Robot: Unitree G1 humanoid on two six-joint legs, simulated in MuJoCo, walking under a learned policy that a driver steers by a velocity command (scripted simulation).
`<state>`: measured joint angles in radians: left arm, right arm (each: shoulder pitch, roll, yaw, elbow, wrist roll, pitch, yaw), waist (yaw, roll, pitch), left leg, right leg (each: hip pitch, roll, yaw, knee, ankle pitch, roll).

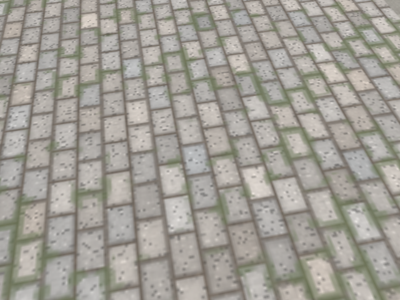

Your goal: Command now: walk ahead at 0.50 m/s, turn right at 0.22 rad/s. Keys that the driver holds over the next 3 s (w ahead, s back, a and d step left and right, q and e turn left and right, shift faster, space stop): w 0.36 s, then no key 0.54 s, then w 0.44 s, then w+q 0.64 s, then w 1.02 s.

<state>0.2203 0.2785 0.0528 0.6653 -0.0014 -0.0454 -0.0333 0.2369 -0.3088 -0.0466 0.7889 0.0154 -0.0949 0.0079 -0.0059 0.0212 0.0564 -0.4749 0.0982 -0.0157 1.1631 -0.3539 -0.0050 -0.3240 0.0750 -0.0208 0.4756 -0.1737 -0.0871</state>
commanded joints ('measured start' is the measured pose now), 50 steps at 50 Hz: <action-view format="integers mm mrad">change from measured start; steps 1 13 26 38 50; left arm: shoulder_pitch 4 164 113 -8 -35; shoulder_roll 124 175 114 79 106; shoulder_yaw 34 47 24 18 32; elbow -47 91 73 80 138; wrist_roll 3 -16 -2 15 -7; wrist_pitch -34 -22 3 48 31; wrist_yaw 6 32 52 63 56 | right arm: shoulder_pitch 52 -274 -61 -110 -49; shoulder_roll -90 -50 -56 -79 -57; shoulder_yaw -26 -3 -9 0 10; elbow -44 -135 -46 63 126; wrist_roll -12 -2 -33 -16 -10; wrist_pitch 9 -6 -2 47 82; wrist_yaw -5 33 25 7 -16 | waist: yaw -15 89 22 30 -3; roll -74 -77 56 51 -77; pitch -113 22 -151 -115 -23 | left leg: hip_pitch -118 -171 337 225 149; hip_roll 56 -17 148 79 -87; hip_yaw -38 -16 -185 -76 28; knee -59 -620 -847 -847 -707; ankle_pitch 83 430 863 406 -171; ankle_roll -18 1 244 176 77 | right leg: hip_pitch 156 297 -172 128 88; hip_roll -282 -295 -155 -128 -147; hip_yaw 291 168 108 55 142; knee -274 -280 639 -14 -36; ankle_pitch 257 176 -243 108 -300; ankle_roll -200 -125 115 98 -5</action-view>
